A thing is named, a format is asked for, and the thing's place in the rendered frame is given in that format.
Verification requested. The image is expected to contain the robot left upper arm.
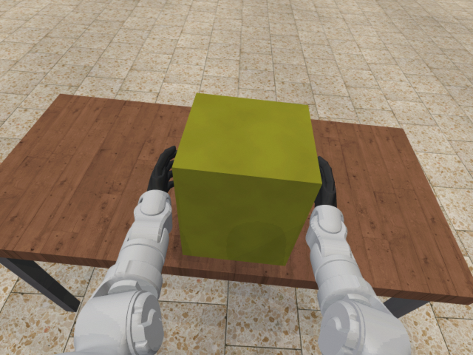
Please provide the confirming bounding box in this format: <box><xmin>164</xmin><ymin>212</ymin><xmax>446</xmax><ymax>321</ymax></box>
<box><xmin>54</xmin><ymin>290</ymin><xmax>164</xmax><ymax>355</ymax></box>

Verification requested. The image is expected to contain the robot right upper arm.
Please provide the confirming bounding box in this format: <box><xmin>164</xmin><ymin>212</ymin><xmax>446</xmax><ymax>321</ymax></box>
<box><xmin>318</xmin><ymin>300</ymin><xmax>411</xmax><ymax>355</ymax></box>

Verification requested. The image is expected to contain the right robot hand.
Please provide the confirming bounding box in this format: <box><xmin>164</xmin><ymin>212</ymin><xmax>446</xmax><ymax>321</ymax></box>
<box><xmin>314</xmin><ymin>156</ymin><xmax>337</xmax><ymax>208</ymax></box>

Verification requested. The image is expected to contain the table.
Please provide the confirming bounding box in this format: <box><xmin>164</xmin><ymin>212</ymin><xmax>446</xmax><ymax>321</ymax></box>
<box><xmin>0</xmin><ymin>94</ymin><xmax>473</xmax><ymax>318</ymax></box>

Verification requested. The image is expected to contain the robot left forearm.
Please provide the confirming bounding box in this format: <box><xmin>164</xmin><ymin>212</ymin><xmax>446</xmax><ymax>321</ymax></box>
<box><xmin>74</xmin><ymin>190</ymin><xmax>172</xmax><ymax>347</ymax></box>

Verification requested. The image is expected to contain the carton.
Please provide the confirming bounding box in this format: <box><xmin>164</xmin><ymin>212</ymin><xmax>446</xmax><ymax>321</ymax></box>
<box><xmin>172</xmin><ymin>93</ymin><xmax>322</xmax><ymax>266</ymax></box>

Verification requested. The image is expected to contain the left robot hand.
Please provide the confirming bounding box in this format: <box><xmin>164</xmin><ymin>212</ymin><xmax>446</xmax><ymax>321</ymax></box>
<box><xmin>147</xmin><ymin>146</ymin><xmax>177</xmax><ymax>193</ymax></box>

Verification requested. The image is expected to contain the robot right forearm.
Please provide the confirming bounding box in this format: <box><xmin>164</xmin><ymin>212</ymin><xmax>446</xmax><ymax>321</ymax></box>
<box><xmin>305</xmin><ymin>205</ymin><xmax>411</xmax><ymax>346</ymax></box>

